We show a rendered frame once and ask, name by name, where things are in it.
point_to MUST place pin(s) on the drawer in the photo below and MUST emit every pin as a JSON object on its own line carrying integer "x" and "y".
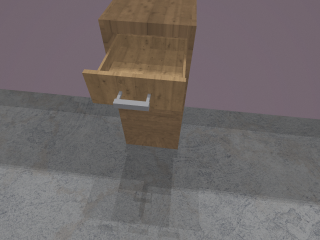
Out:
{"x": 140, "y": 65}

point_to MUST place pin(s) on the cabinet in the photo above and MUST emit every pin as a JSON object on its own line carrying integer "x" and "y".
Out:
{"x": 154, "y": 18}

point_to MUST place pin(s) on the handle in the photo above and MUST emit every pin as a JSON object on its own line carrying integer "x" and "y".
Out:
{"x": 131, "y": 104}

